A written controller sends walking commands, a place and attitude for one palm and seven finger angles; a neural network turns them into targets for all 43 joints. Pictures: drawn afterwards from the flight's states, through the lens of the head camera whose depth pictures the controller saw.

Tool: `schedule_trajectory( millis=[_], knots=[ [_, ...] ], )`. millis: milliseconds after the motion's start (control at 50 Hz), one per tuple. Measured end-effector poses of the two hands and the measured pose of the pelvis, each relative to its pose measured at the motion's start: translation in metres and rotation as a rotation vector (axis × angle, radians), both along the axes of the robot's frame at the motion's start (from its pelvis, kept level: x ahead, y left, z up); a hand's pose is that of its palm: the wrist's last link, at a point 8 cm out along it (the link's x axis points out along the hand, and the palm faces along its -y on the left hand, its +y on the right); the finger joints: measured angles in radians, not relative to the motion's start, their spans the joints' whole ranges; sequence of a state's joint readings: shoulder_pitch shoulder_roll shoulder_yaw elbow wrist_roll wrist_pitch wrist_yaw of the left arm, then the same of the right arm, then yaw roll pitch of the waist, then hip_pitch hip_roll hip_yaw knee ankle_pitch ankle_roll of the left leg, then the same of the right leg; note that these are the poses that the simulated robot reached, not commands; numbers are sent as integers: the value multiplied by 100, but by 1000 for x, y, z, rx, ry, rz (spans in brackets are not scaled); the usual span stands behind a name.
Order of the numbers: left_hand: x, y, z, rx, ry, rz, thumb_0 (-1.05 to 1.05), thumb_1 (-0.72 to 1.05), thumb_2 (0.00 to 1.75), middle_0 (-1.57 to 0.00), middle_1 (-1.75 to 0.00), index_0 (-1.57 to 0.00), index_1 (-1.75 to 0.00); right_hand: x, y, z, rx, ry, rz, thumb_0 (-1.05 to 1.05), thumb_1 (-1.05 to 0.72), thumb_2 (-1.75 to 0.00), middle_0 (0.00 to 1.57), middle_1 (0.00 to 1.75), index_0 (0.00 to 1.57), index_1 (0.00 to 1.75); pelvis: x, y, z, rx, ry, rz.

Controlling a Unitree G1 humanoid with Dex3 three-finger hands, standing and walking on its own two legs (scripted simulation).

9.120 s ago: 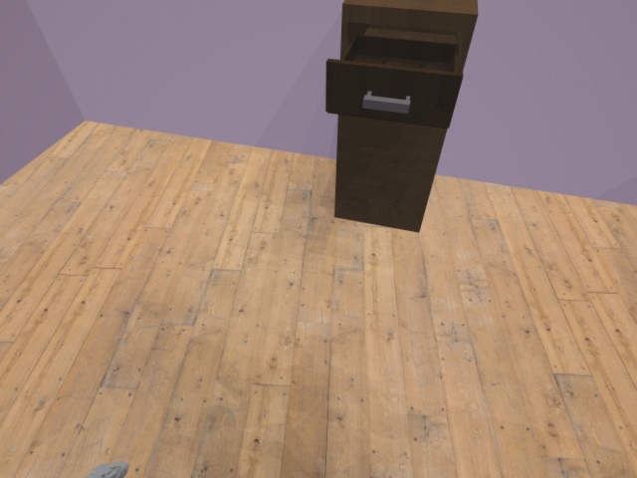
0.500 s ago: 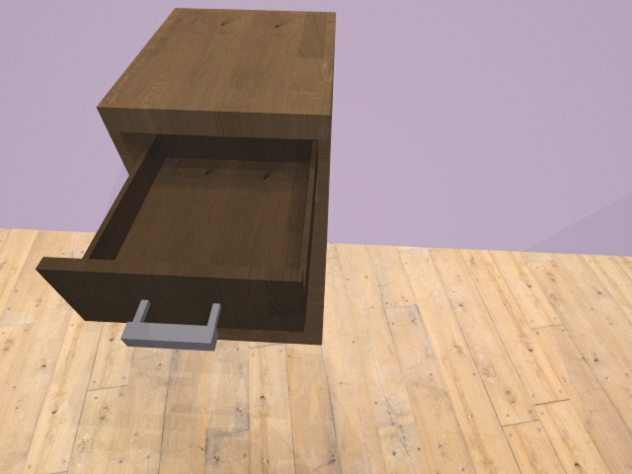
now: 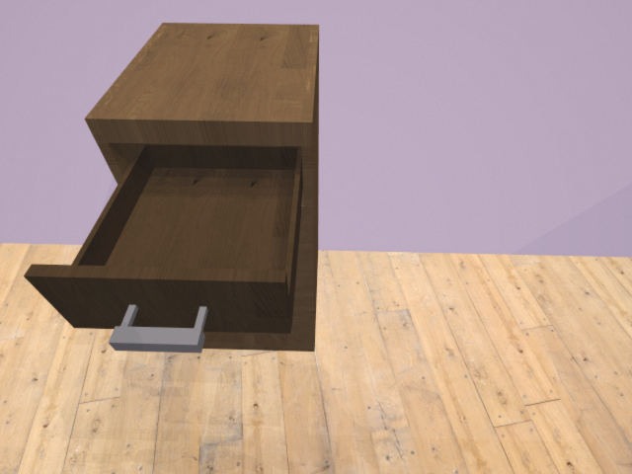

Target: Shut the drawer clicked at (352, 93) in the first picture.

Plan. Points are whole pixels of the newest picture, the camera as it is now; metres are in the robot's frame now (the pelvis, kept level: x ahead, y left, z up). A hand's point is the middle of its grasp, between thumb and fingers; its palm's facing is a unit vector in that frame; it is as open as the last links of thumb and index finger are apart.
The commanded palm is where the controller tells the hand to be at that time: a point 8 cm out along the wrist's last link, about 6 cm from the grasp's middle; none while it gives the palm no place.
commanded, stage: come to a stop and stand still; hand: left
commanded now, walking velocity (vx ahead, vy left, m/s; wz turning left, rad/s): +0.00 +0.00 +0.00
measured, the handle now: (162, 325) +0.30 +0.24 +0.00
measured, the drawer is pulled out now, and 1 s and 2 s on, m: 0.29 0.29 0.29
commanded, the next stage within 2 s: look again from close up in 0.24 s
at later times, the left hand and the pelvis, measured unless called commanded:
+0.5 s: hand out of the picture -0.01 +0.17 -0.17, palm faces +0.02 -0.98 -0.19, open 7.4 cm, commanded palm none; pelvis +0.01 +0.02 +0.00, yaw +0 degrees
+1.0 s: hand out of the picture +0.08 +0.23 -0.13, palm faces +0.17 -0.96 -0.20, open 7.3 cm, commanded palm +0.10 +0.26 -0.06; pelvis +0.01 +0.04 +0.00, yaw -1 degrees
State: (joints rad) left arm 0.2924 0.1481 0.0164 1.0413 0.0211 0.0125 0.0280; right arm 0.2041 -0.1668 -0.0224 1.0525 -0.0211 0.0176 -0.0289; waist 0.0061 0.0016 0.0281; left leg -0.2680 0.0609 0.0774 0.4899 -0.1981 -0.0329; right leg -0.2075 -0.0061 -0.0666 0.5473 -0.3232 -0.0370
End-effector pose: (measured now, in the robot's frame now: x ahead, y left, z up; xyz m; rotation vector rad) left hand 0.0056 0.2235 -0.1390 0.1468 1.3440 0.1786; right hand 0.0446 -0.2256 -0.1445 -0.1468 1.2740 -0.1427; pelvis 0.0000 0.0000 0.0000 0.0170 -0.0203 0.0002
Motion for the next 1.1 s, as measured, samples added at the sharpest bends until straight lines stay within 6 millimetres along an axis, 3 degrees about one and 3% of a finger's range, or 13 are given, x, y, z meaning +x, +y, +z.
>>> schedule_trajectory(
  millis=[220,340,460,720,940,980,1100],
  knots=[
    [-14,-15,-1,-36,27,15,1,92,90,-20,-30,-20,-30,-48,2,2,18,144,2,1,-91,-89,20,30,20,30,2,-7,5,-9,-3,13],
    [-23,-21,-2,-53,68,28,0,91,90,-20,-30,-20,-30,-63,12,2,35,201,-6,1,-91,-89,20,30,20,30,7,-6,6,-12,2,15],
    [-23,-9,-3,-38,88,-11,0,91,90,-20,-30,-20,-30,-49,23,-6,40,137,-34,1,-91,-89,20,30,20,30,9,11,0,-40,17,-2],
    [24,40,2,20,-40,-22,0,91,90,-20,-30,-19,-30,-32,42,-4,18,72,-4,2,-93,-89,20,30,20,30,13,35,0,-14,-3,-8],
    [15,42,0,3,0,-27,0,91,90,-20,-30,-19,-30,-30,44,2,7,87,2,1,-91,-89,20,30,20,30,14,41,2,-16,7,-10],
    [39,45,17,3,-161,54,1,91,90,-20,-30,-20,-30,-21,39,9,-20,1,2,2,-92,-89,20,30,20,30,12,41,1,-15,12,-10],
    [147,43,129,56,-913,23,2,92,90,-25,-35,-24,-35,46,19,31,-74,-413,29,2,-91,-89,20,30,20,30,3,39,-6,-8,41,15]
  ],
)
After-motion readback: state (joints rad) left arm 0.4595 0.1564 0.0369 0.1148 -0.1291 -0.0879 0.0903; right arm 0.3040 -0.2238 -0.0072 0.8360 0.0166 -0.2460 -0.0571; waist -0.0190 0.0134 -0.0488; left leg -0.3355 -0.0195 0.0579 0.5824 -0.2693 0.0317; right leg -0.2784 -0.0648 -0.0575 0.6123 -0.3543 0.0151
